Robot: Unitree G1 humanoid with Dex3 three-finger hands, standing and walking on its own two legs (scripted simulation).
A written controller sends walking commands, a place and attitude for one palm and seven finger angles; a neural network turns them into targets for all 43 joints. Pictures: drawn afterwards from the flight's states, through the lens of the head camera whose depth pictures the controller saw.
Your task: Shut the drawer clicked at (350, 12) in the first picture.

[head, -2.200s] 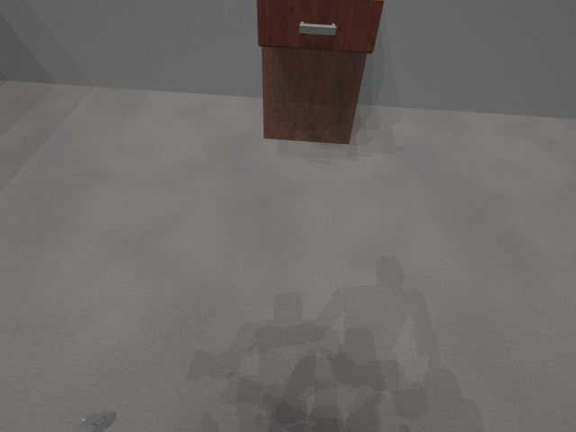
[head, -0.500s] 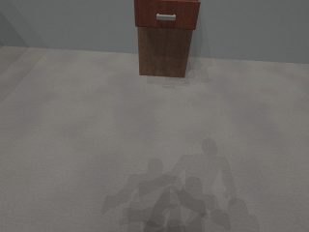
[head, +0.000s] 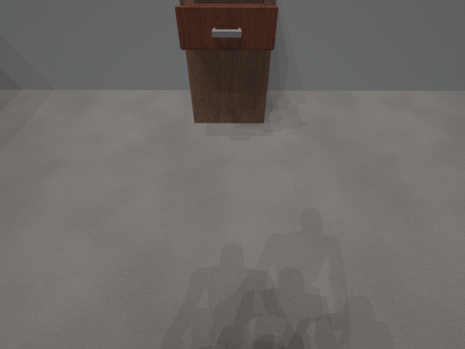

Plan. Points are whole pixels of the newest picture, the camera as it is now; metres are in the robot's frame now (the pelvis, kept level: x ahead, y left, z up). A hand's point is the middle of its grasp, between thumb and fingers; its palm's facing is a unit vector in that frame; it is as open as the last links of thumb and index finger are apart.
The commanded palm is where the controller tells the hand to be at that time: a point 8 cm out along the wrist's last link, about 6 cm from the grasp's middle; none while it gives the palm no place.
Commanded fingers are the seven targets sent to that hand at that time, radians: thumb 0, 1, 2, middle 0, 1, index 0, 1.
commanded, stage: walk to a spot facing it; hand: left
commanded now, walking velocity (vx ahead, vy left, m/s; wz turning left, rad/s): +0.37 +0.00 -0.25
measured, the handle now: (226, 31) +1.39 +0.12 -0.01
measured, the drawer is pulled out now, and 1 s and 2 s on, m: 0.29 0.29 0.29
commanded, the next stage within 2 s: turn to face it in 1.62 s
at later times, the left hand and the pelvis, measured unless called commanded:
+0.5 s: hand (127, 311) +0.23 +0.25 -0.17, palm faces -0.10 -0.98 -0.18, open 7.4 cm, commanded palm none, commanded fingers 0.00 0.90 0.90 -0.20 -0.30 -0.20 -0.30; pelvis +0.20 +0.06 +0.01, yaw -11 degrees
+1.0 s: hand (211, 190) +0.57 +0.11 -0.16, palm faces -0.28 -0.95 -0.16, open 7.3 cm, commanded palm none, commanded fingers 0.00 0.90 0.90 -0.20 -0.30 -0.20 -0.30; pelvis +0.43 -0.02 +0.00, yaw -18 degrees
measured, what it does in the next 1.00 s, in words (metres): walks ahead, turning right: left foot, then right foot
